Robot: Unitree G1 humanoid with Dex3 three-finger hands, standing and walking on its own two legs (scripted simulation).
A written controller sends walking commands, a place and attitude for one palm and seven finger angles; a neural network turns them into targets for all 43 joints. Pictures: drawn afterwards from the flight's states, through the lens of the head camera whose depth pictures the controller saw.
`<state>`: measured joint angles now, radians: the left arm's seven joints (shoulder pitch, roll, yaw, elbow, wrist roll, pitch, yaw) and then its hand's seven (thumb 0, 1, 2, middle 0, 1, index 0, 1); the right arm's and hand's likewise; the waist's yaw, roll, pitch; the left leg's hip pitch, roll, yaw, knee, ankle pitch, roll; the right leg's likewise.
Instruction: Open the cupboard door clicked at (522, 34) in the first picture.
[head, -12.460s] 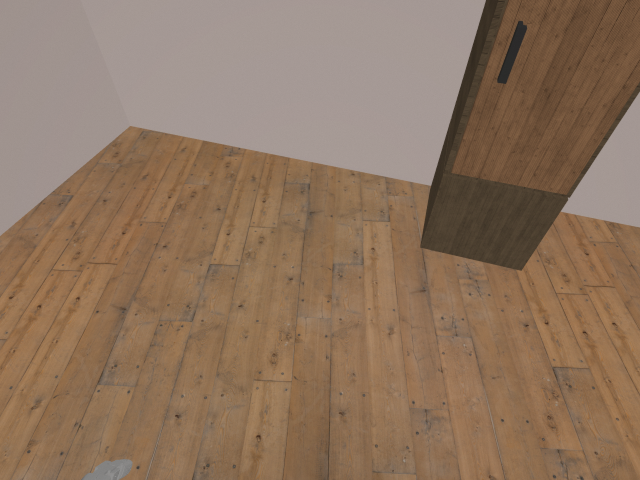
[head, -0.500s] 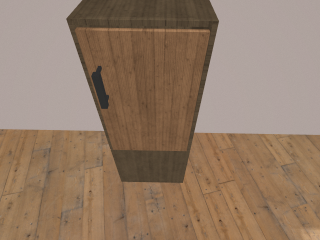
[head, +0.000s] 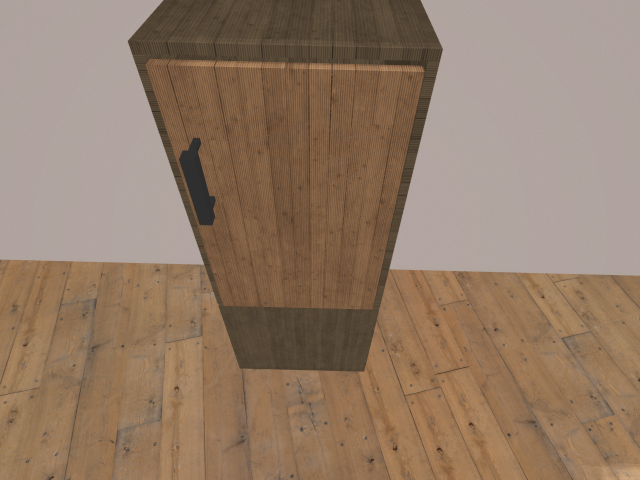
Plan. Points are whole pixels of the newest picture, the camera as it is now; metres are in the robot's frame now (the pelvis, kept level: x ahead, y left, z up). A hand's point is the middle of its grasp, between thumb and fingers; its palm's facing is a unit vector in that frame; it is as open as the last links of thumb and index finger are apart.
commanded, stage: look again from close up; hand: left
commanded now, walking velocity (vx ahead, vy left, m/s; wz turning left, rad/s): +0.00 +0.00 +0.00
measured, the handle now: (201, 182) +0.52 +0.23 +0.07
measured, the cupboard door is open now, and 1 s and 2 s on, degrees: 0 0 0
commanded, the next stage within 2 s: raise the hand with hooked fingers in 0.58 s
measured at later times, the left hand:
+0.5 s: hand out of the picture +0.00 +0.23 -0.18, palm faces +0.01 -0.98 -0.20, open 7.3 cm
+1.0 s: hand (133, 426) +0.18 +0.23 +0.00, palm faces +0.08 -1.00 -0.01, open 8.1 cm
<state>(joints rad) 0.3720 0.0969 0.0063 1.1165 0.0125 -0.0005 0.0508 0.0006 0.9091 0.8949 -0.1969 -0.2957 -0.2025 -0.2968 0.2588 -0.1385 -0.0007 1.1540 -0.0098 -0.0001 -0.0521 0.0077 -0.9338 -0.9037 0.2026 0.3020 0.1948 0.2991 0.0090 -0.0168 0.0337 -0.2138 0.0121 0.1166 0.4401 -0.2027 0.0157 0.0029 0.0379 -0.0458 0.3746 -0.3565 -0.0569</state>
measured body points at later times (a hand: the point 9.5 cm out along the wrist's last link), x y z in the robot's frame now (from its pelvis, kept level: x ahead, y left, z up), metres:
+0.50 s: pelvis -0.03 +0.05 -0.01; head -0.03 +0.06 +0.44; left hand +0.00 +0.28 -0.17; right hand -0.01 -0.18 -0.16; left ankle +0.02 +0.12 -0.74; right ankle -0.10 -0.07 -0.74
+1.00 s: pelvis -0.06 +0.04 -0.06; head -0.05 +0.04 +0.39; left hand +0.17 +0.28 +0.00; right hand +0.14 -0.21 -0.11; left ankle +0.02 +0.12 -0.74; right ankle -0.06 -0.05 -0.74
